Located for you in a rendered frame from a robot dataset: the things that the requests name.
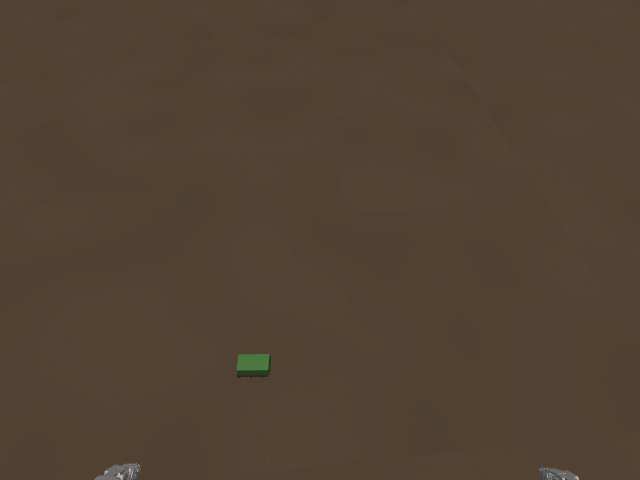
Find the small box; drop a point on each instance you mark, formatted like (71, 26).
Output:
(253, 364)

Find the left robot hand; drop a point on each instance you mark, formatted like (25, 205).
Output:
(124, 472)

